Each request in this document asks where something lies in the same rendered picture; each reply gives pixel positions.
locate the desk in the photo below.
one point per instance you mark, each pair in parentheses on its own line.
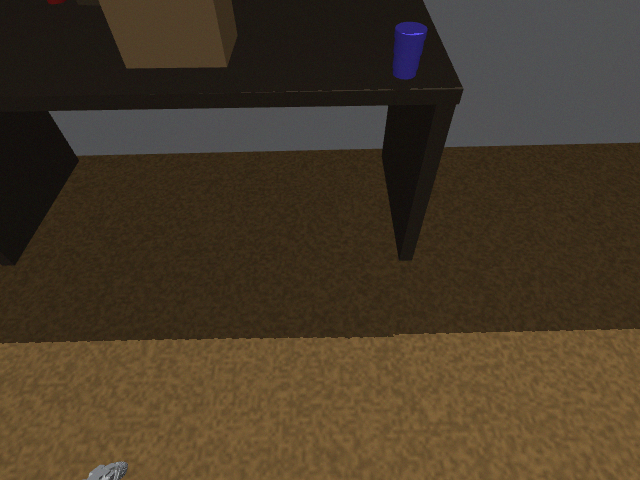
(288,53)

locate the left robot hand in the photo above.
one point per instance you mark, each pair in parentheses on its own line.
(113,471)

